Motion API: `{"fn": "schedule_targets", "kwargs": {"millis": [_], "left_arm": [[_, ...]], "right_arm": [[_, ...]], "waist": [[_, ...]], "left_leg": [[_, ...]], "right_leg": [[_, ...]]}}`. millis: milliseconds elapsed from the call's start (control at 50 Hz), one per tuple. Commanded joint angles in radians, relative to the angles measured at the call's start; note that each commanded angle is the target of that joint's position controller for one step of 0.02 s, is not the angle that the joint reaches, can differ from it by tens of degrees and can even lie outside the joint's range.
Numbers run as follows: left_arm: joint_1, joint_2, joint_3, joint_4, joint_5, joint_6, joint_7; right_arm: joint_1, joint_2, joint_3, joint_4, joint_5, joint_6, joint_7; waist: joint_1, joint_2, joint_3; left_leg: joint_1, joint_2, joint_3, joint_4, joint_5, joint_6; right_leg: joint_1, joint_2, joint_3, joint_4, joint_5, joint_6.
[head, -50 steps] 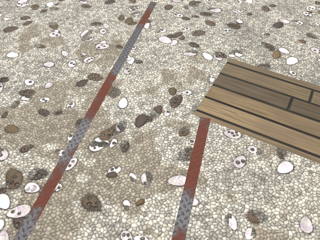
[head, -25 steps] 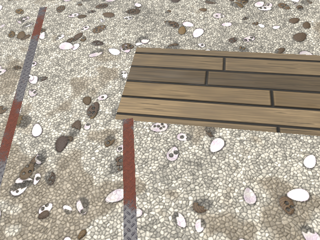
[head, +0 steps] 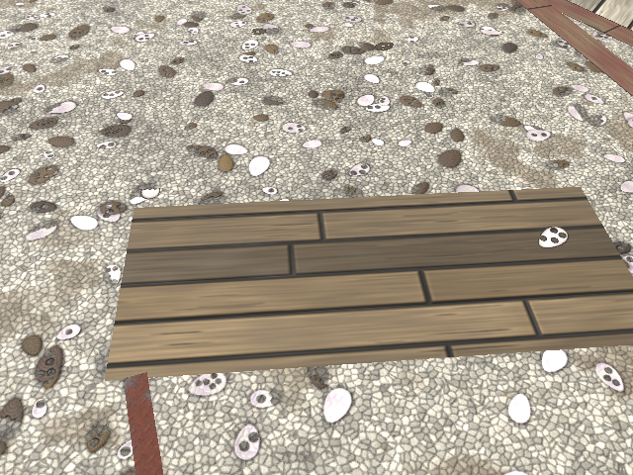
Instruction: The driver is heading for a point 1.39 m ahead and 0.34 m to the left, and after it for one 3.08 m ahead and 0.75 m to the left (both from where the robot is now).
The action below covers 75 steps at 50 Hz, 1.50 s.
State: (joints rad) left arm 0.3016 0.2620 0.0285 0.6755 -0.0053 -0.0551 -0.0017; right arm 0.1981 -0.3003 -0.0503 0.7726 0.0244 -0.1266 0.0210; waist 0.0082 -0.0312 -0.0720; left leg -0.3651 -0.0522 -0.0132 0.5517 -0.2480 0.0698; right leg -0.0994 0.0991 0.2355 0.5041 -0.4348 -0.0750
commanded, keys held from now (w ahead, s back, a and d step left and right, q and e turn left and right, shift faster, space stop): w+q+shift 0.52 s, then w+shift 0.10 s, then w+e+shift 0.38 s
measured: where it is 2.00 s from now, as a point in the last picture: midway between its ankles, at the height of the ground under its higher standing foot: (204, 159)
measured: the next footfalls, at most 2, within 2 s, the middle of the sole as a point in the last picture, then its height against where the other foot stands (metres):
right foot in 0.40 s outside the picture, level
left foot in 0.82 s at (124, 399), level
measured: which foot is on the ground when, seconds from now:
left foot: down 0.00-0.40, up 0.42-0.80, down 0.82-1.00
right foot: down 0.00-0.02, up 0.04-0.38, down 0.40-0.82, up 0.84-1.00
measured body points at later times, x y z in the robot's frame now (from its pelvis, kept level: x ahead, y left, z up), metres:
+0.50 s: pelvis +0.36 +0.06 +0.00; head +0.38 +0.09 +0.45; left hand +0.47 +0.38 -0.07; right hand +0.49 -0.18 -0.12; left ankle +0.14 +0.10 -0.62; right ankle +0.46 -0.05 -0.73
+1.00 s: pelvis +0.71 +0.33 +0.00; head +0.72 +0.34 +0.45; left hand +0.69 +0.62 -0.12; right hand +0.88 +0.10 -0.11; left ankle +0.67 +0.44 -0.73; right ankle +0.72 +0.16 -0.62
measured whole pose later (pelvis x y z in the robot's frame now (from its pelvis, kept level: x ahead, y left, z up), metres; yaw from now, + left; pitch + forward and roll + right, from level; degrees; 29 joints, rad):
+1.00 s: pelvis +0.71 +0.33 +0.00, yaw +23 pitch +0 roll +1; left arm 0.29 0.30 0.04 0.76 -0.06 -0.06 0.00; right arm 0.33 -0.27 -0.05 0.75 -0.02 -0.10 0.03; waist -0.02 -0.05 0.04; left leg -0.28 0.04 0.13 0.57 -0.29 0.01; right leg -0.55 -0.11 0.05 1.35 -0.25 -0.04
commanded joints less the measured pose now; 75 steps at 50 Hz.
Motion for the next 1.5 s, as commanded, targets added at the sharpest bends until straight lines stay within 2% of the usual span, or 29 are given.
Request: {"fn": "schedule_targets", "kwargs": {"millis": [20,40,120,260,360,400,420,440,460,520,580,720,780,820,840,860,880,920,980,1080,1160,1220,1280,1300,1320,1340,1360,1400,1500], "left_arm": [[-0.098,0.122,0.026,-0.111,-0.006,-0.050,0.006],[-0.114,0.113,0.021,-0.132,-0.014,-0.075,0.012],[-0.245,0.091,0.010,-0.149,0.015,-0.127,-0.012],[-0.443,0.028,-0.005,-0.217,0.012,-0.135,-0.027],[-0.335,0.163,0.063,-0.214,-0.030,-0.124,0.006],[0.105,0.237,0.097,-0.143,-0.040,-0.100,0.039],[0.230,0.295,0.102,-0.093,-0.004,-0.094,0.031],[0.198,0.218,0.092,-0.093,-0.005,-0.092,0.018],[0.130,0.149,0.081,-0.096,-0.009,-0.082,0.026],[0.043,0.103,0.061,-0.034,0.031,-0.067,0.017],[-0.022,0.060,0.049,0.013,-0.003,-0.075,-0.007],[0.040,0.217,0.079,0.065,-0.035,-0.087,-0.012],[0.099,0.283,0.080,0.092,-0.018,-0.059,-0.011],[0.111,0.252,0.052,0.099,0.011,-0.051,-0.004],[0.279,0.025,-0.004,0.063,0.003,-0.064,-0.006],[0.287,0.056,-0.009,0.067,-0.051,-0.082,-0.005],[0.143,0.119,0.017,0.033,-0.091,-0.077,0.003],[0.022,0.108,0.016,0.009,-0.047,-0.061,0.016],[0.085,0.067,0.028,0.036,-0.057,0.003,-0.008],[-0.052,0.028,0.020,-0.014,-0.033,0.037,-0.021],[-0.195,0.051,0.015,-0.057,-0.025,0.022,-0.060],[-0.196,0.107,0.037,-0.076,-0.038,0.014,-0.078],[0.234,0.264,0.116,0.010,-0.053,0.050,-0.060],[0.386,0.304,0.141,0.065,-0.058,0.062,-0.038],[0.290,0.333,0.129,0.067,-0.037,0.057,-0.042],[0.183,0.270,0.091,-0.009,0.002,0.015,-0.053],[0.182,0.186,0.082,-0.031,-0.002,-0.009,-0.057],[0.098,0.166,0.075,-0.032,-0.004,-0.047,-0.070],[0.041,0.127,0.057,-0.040,-0.025,-0.049,-0.010]], "right_arm": [[0.328,-0.221,-0.071,-0.002,0.010,-0.027,0.006],[0.359,-0.192,-0.065,0.007,0.009,-0.028,0.020],[0.306,-0.072,-0.029,-0.037,-0.005,0.008,0.014],[0.283,-0.087,-0.019,-0.031,0.012,0.047,-0.034],[0.268,-0.094,-0.026,-0.017,0.030,0.038,-0.036],[0.164,-0.076,-0.019,-0.077,-0.025,0.044,-0.023],[0.340,0.083,0.030,-0.092,0.005,0.037,-0.018],[0.335,0.019,0.033,-0.096,0.058,0.045,-0.029],[0.201,-0.066,0.011,-0.108,0.050,0.050,-0.032],[0.040,-0.026,0.007,-0.162,0.007,0.062,-0.014],[0.028,0.055,0.032,-0.202,0.030,0.089,-0.001],[-0.187,-0.012,0.044,-0.254,-0.011,0.040,0.041],[-0.127,-0.115,-0.003,-0.259,0.000,0.028,0.038],[0.253,-0.212,-0.061,-0.183,-0.001,0.053,-0.001],[0.317,-0.349,-0.080,-0.164,-0.045,0.047,-0.013],[0.366,-0.291,-0.067,-0.166,-0.048,0.038,-0.004],[0.316,-0.218,-0.047,-0.144,-0.035,0.029,0.003],[0.191,-0.143,-0.031,-0.115,-0.039,0.019,0.013],[0.083,-0.023,-0.015,-0.086,-0.043,-0.001,0.012],[0.036,-0.038,-0.026,-0.051,-0.046,-0.005,-0.015],[0.077,-0.125,-0.044,-0.038,-0.038,0.002,-0.034],[0.083,-0.214,-0.062,-0.039,-0.035,0.027,-0.039],[-0.003,-0.273,-0.079,-0.079,-0.009,0.059,-0.036],[-0.046,-0.201,-0.059,-0.077,-0.001,0.045,-0.028],[0.012,0.021,0.002,-0.129,-0.029,0.000,-0.014],[0.104,0.025,0.026,-0.213,0.002,-0.048,-0.006],[-0.044,-0.100,0.004,-0.224,0.025,-0.071,-0.004],[-0.093,-0.088,0.000,-0.220,0.005,-0.060,-0.021],[-0.156,-0.069,-0.006,-0.235,-0.044,-0.006,-0.037]], "waist": [[-0.149,0.265,-0.052],[-0.136,0.316,-0.003],[-0.097,0.041,0.112],[-0.097,0.138,0.183],[0.004,0.185,0.069],[0.219,0.162,-0.241],[0.133,-0.254,-0.464],[0.132,-0.363,-0.411],[0.159,-0.249,-0.191],[0.073,-0.006,0.077],[-0.008,-0.042,0.169],[-0.009,0.078,0.252],[-0.078,-0.009,0.128],[-0.304,-0.062,-0.104],[-0.166,0.309,-0.302],[-0.182,0.345,-0.461],[-0.179,0.240,-0.245],[-0.109,0.107,-0.024],[0.000,0.165,0.028],[0.028,0.086,0.207],[-0.009,0.006,0.258],[0.027,0.055,0.196],[0.262,0.158,-0.032],[0.328,0.043,-0.036],[0.139,-0.370,0.064],[0.025,-0.380,-0.160],[0.084,-0.148,-0.077],[-0.013,0.149,0.064],[-0.027,0.099,0.164]], "left_leg": [[0.530,0.238,-0.560,-0.243,-0.319,0.281],[0.643,0.337,-0.838,-0.344,-0.445,0.303],[0.546,0.228,-0.584,-0.343,-0.183,0.231],[0.064,0.089,-0.411,-0.381,0.177,0.165],[0.145,0.098,-0.451,-0.176,0.618,0.075],[-0.015,0.049,-0.389,0.325,0.618,0.018],[-0.333,-0.072,-0.289,0.717,-0.156,-0.018],[-0.467,0.019,-0.215,0.875,-0.252,-0.018],[-0.544,0.076,-0.168,0.875,-0.170,-0.009],[-0.454,0.176,-0.114,0.817,-0.090,0.006],[-0.451,0.225,-0.121,0.763,-0.122,0.005],[-0.155,0.161,0.004,0.222,0.296,-0.010],[-0.001,0.073,0.040,0.110,0.164,0.007],[0.591,0.096,0.013,0.187,0.087,0.018],[0.859,0.415,-0.517,0.026,-0.302,0.119],[0.831,0.468,-0.858,-0.216,-0.603,0.136],[0.716,0.457,-0.788,-0.280,-0.587,0.106],[0.432,0.412,-0.482,-0.256,-0.248,0.083],[0.235,0.359,-0.208,-0.318,-0.046,0.078],[0.189,0.301,0.119,-0.406,0.204,0.046],[0.284,0.282,0.268,-0.451,0.283,0.015],[0.414,0.291,0.315,-0.323,0.905,-0.009],[0.332,0.311,0.273,0.246,1.326,0.005],[0.113,0.191,0.258,0.667,0.786,-0.041],[-0.255,-0.041,0.136,1.109,-0.323,-0.082],[-0.469,-0.062,-0.117,1.188,-0.340,-0.044],[-0.481,-0.001,-0.156,1.080,-0.221,0.005],[-0.383,0.072,-0.158,0.869,-0.088,0.008],[-0.226,0.119,-0.112,0.482,0.037,-0.103]], "right_leg": [[-0.469,-0.029,-0.126,0.503,0.437,0.007],[-0.721,-0.008,-0.089,0.654,0.023,0.028],[-0.819,-0.110,-0.102,0.582,0.168,0.013],[-0.402,-0.015,-0.241,0.087,0.420,0.094],[-0.053,-0.003,-0.203,-0.037,0.417,0.070],[0.454,-0.202,-0.062,0.059,0.226,-0.021],[0.815,-0.535,0.482,-0.039,-0.133,-0.201],[0.743,-0.562,0.693,-0.167,-0.386,-0.198],[0.581,-0.493,0.510,-0.196,-0.317,-0.140],[0.161,-0.403,0.168,-0.264,0.098,-0.104],[-0.030,-0.388,0.021,-0.353,0.155,-0.112],[-0.191,-0.320,-0.212,-0.504,0.339,-0.108],[0.034,-0.356,-0.213,-0.274,0.824,-0.071],[-0.251,-0.284,-0.232,0.268,0.883,0.005],[-0.531,-0.116,-0.187,0.747,0.026,0.051],[-0.560,-0.108,-0.039,0.932,-0.035,0.029],[-0.697,-0.132,-0.067,1.016,0.031,0.034],[-0.709,-0.224,-0.117,0.947,0.158,0.035],[-0.565,-0.291,-0.102,0.862,0.219,0.027],[-0.677,-0.282,-0.140,0.686,0.390,0.026],[-0.642,-0.244,-0.272,0.408,0.563,-0.012],[-0.473,-0.136,-0.410,0.303,0.528,-0.055],[0.052,-0.037,-0.411,0.335,0.303,-0.132],[0.291,-0.058,-0.297,0.222,0.331,-0.176],[0.351,-0.117,0.028,0.143,0.375,-0.266],[0.454,-0.316,0.615,-0.144,-0.092,-0.427],[0.356,-0.339,0.693,-0.305,-0.262,-0.349],[0.066,-0.303,0.595,-0.298,-0.205,-0.280],[-0.237,-0.133,0.235,-0.305,0.191,-0.251]]}}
